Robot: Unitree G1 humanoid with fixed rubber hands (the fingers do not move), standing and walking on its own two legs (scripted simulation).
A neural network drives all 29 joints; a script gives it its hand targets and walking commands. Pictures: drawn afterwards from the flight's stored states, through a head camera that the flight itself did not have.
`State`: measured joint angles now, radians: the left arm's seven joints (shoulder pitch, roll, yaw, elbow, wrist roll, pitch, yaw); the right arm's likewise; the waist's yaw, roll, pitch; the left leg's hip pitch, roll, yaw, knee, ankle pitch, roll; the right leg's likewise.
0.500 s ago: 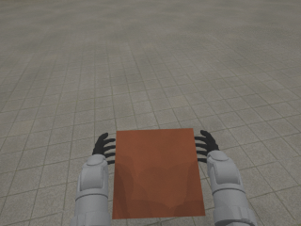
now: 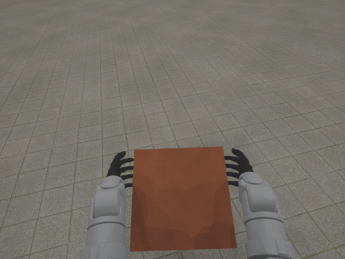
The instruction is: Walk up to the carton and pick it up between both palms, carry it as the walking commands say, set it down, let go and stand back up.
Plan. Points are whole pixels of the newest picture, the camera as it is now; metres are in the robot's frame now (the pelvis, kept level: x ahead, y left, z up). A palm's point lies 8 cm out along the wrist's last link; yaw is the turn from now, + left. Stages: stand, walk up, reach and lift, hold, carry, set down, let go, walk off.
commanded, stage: reach and lift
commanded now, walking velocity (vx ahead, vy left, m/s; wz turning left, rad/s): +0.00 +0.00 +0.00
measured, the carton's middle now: (180, 198) +0.30 +0.00 -0.05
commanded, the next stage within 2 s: hold in 0.52 s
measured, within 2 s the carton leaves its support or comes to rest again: neither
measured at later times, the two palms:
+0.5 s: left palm (113, 186) +0.29 +0.16 +0.05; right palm (245, 182) +0.28 -0.15 +0.04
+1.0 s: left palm (113, 190) +0.28 +0.16 +0.05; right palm (247, 185) +0.28 -0.15 +0.05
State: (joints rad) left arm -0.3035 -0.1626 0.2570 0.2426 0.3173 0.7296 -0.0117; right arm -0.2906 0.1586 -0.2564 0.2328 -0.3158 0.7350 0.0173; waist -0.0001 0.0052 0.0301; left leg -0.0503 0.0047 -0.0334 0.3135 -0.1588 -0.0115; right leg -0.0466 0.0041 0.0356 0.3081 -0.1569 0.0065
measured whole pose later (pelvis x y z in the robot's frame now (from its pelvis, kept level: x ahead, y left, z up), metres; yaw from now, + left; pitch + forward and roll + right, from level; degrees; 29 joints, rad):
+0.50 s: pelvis +0.00 +0.00 +0.00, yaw +0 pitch -7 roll +0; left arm -0.25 -0.15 0.21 0.20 0.29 0.75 -0.01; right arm -0.24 0.15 -0.22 0.19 -0.30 0.76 0.02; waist 0.00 0.00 0.02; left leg -0.04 0.00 -0.03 0.31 -0.16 -0.01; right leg -0.04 0.00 0.04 0.32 -0.16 0.01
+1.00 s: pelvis -0.01 +0.00 +0.00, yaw +0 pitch -7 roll +0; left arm -0.25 -0.15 0.22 0.20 0.29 0.76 -0.02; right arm -0.24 0.15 -0.22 0.20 -0.29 0.76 0.01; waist 0.00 0.00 0.02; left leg -0.05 0.00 -0.04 0.34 -0.17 -0.01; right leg -0.05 0.00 0.03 0.35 -0.17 0.01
